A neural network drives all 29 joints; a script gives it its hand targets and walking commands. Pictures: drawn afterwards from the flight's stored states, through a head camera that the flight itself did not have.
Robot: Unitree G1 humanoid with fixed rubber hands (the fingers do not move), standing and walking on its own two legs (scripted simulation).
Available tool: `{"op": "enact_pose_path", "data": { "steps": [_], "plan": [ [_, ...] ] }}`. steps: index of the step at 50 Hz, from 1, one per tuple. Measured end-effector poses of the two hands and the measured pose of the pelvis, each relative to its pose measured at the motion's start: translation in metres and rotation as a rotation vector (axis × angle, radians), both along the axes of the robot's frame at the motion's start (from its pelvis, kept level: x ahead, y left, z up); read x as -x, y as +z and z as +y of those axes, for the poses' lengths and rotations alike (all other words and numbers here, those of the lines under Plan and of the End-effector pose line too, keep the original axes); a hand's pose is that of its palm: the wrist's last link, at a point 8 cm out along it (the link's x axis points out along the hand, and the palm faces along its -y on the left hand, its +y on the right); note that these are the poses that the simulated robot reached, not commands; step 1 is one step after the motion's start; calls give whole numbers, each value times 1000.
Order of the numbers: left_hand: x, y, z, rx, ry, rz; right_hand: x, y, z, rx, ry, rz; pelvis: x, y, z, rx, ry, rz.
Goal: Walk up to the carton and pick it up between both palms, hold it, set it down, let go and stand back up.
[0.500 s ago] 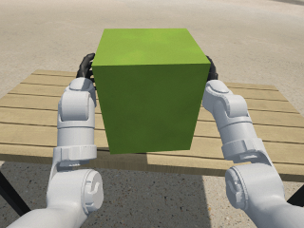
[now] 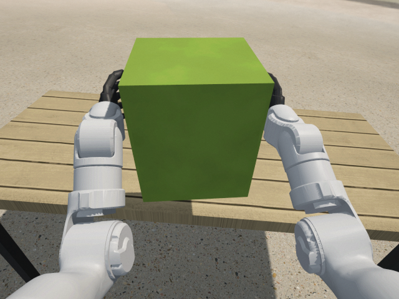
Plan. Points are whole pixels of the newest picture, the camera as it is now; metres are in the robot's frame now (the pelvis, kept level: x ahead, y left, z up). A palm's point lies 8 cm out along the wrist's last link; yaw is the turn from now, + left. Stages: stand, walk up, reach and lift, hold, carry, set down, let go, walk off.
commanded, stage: hold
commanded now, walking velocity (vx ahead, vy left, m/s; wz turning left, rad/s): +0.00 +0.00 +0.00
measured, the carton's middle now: (193, 119) +0.38 +0.00 +0.22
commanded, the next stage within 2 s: none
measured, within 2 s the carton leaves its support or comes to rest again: neither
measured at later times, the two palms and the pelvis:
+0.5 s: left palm (111, 110) +0.36 +0.15 +0.25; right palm (273, 112) +0.36 -0.15 +0.25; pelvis +0.00 +0.00 +0.00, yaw -1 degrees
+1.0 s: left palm (112, 110) +0.37 +0.15 +0.25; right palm (273, 111) +0.36 -0.15 +0.25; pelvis +0.00 +0.00 +0.00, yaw +0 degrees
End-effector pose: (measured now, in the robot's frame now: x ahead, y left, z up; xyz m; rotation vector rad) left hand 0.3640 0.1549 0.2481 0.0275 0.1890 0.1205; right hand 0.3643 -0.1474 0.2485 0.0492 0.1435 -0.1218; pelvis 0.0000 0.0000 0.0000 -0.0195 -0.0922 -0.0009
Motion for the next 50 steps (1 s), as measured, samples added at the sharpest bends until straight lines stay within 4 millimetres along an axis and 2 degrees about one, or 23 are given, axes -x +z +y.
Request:
{"op": "enact_pose_path", "data": {
  "steps": [16,50],
  "plan": [
    [-1,-1,-1,-9,-7,-3,1,-1,-1,-5,-7,-2,-2,0,4,3,-10,-2],
    [-3,-2,-2,-4,-15,-3,1,0,-2,-1,-15,-1,-2,0,1,1,-3,4]
  ]
}}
